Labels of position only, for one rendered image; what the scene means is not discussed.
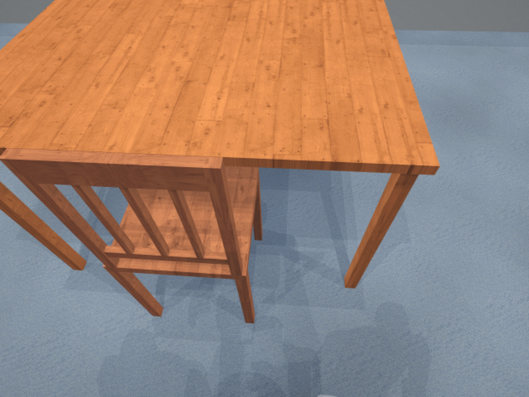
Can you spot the table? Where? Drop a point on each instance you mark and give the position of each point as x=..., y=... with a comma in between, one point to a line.
x=289, y=84

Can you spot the chair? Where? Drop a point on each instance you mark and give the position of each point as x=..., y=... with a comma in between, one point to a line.
x=186, y=215

